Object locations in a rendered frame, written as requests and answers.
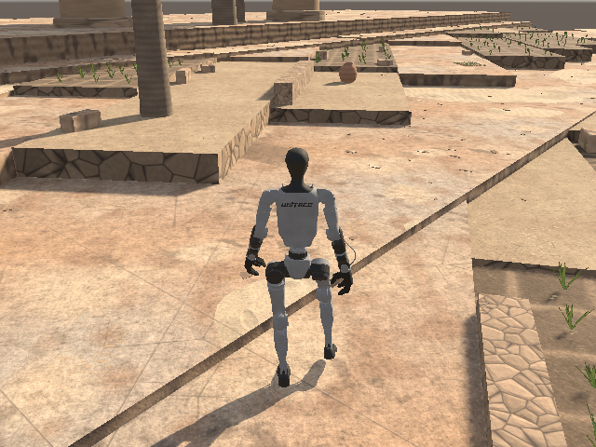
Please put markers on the left robot upper arm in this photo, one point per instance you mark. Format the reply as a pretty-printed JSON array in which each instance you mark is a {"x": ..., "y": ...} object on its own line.
[{"x": 268, "y": 198}]

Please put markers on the robot left thigh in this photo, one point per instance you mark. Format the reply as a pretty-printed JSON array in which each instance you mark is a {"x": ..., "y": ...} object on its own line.
[{"x": 275, "y": 276}]

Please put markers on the right robot shin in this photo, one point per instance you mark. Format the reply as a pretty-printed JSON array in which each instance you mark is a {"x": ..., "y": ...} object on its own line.
[{"x": 326, "y": 315}]

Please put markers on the robot right forearm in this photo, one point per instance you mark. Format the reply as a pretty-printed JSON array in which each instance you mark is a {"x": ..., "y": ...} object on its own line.
[{"x": 340, "y": 253}]

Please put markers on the robot right hand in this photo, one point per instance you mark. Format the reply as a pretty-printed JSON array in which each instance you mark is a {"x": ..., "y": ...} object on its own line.
[{"x": 346, "y": 283}]

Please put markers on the robot left hand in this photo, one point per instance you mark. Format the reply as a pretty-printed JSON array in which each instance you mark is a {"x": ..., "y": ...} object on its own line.
[{"x": 258, "y": 262}]

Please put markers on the robot left forearm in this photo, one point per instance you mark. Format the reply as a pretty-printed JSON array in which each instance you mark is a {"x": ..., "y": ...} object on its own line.
[{"x": 254, "y": 246}]

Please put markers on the right robot upper arm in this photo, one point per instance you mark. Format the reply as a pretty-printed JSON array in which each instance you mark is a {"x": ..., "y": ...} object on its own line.
[{"x": 326, "y": 197}]

